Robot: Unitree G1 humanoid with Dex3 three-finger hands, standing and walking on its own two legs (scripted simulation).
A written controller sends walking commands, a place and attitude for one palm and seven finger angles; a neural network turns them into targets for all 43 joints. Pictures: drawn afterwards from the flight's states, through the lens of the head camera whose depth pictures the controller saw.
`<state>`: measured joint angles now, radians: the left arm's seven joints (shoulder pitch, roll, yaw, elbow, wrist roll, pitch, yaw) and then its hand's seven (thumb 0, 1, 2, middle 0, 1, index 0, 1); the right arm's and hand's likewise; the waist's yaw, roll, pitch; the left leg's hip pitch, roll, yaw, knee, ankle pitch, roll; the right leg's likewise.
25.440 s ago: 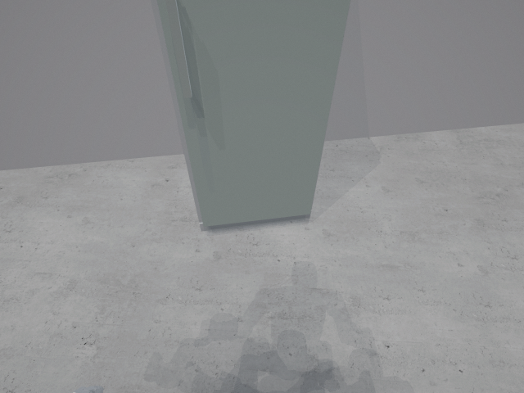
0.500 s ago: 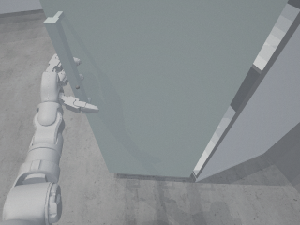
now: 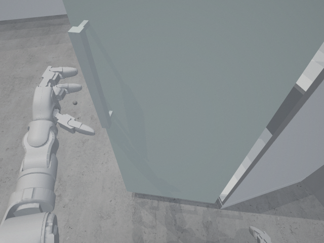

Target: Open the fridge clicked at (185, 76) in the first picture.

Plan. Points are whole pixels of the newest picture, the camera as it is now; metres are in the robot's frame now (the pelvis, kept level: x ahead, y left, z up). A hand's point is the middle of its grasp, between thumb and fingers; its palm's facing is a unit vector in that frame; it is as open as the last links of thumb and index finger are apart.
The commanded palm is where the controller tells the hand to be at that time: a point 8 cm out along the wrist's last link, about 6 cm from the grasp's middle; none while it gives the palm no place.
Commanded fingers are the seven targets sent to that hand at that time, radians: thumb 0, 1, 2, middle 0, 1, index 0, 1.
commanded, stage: slip the hand off the handle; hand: left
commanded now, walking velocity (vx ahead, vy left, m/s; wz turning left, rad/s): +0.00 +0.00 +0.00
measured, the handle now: (97, 83) +0.45 +0.19 +0.16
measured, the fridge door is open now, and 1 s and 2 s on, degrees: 65 65 65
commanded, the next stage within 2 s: draw the hand back to the body in 1.22 s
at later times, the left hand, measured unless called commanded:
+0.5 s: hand (56, 116) +0.36 +0.26 +0.14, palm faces +0.15 -0.98 -0.14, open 14.7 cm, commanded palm +0.31 +0.30 +0.14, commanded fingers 0.00 -0.55 0.20 -0.25 -1.15 -0.25 -1.15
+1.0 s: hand (40, 152) +0.26 +0.26 +0.14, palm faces +0.19 -0.97 -0.14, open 14.7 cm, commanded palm +0.24 +0.30 +0.14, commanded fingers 0.00 -0.55 0.20 -0.25 -1.15 -0.25 -1.15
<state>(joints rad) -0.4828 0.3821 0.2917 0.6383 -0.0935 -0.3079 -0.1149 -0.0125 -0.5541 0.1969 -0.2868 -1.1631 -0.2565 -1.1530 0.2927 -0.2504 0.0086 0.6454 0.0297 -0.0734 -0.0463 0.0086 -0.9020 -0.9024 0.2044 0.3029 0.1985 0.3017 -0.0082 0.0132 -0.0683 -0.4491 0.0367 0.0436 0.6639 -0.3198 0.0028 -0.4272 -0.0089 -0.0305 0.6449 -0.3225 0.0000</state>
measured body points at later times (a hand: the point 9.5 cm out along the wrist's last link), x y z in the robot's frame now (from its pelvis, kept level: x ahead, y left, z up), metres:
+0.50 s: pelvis +0.00 +0.01 +0.00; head +0.01 +0.01 +0.45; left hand +0.34 +0.32 +0.15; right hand +0.11 -0.25 -0.10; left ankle +0.01 +0.12 -0.72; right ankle +0.00 -0.12 -0.72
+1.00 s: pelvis -0.02 +0.00 +0.00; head -0.02 +0.00 +0.45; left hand +0.25 +0.31 +0.15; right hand +0.18 -0.22 -0.07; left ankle +0.01 +0.12 -0.72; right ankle +0.00 -0.12 -0.72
